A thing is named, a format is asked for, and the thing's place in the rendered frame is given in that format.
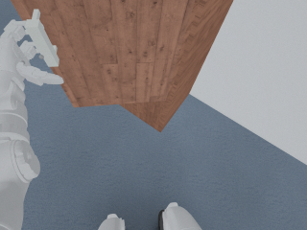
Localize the right robot thigh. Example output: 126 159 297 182
162 206 201 230

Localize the robot left hand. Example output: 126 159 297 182
0 19 64 86

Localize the handle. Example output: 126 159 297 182
25 9 59 67

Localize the left robot forearm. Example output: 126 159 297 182
0 70 30 144

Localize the left robot upper arm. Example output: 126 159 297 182
0 139 40 230

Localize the robot thigh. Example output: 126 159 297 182
98 217 126 230
162 206 201 230

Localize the cupboard door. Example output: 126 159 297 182
11 0 195 107

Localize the left robot thigh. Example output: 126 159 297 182
98 217 126 230

